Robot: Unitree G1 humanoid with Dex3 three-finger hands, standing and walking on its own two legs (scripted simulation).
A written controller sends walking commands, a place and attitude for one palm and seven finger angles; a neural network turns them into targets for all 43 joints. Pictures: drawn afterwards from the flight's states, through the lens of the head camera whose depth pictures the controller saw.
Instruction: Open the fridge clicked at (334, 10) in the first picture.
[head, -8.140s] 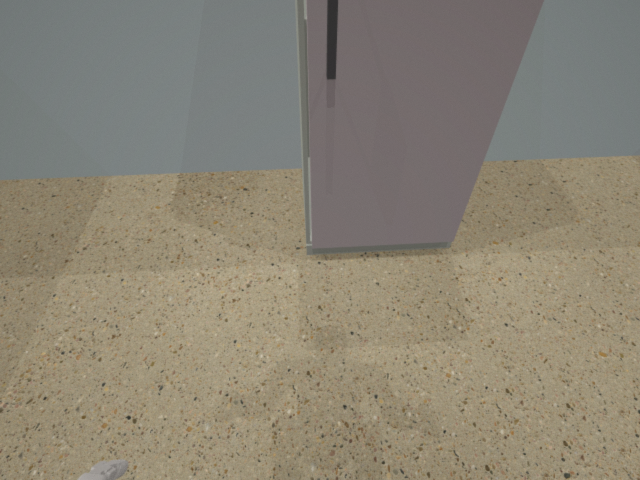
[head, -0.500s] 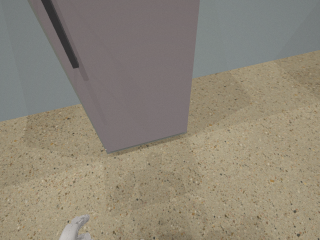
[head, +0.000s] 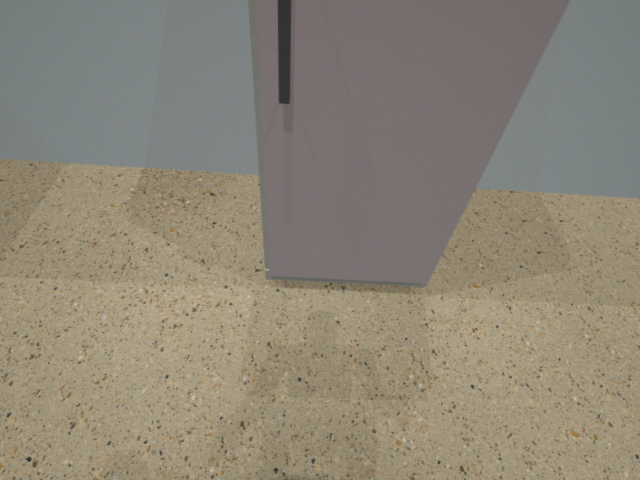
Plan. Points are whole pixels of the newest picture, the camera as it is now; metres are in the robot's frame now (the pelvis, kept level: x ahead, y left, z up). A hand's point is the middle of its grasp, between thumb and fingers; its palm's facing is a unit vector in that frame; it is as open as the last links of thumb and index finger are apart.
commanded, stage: take the last steps up to it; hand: left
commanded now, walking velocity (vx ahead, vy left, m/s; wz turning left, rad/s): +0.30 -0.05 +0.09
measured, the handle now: (285, 6) +0.82 +0.16 +0.21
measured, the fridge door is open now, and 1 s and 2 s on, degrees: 0 0 0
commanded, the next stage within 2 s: come to a stop and stand still in 1.22 s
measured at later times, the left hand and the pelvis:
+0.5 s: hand out of the picture +0.06 +0.13 -0.15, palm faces +0.13 -0.97 -0.22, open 7.3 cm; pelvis +0.06 -0.04 +0.01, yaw +3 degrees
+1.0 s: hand out of the picture +0.11 +0.15 -0.18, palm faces +0.17 -0.98 -0.12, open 7.4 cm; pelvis +0.21 +0.01 -0.01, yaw +3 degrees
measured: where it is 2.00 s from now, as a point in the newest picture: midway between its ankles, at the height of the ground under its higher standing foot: (313, 445)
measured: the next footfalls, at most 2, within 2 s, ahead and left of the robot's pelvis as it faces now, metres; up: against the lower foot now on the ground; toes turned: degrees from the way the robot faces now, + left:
right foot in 0.36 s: +0.10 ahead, -0.12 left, +0.00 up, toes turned -4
left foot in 0.92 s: +0.30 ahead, +0.11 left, +0.00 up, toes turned +11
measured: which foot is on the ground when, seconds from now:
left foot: down 0.00-0.38, up 0.40-0.90, down 0.92-1.00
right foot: up 0.00-0.34, down 0.36-0.92, up 0.94-1.00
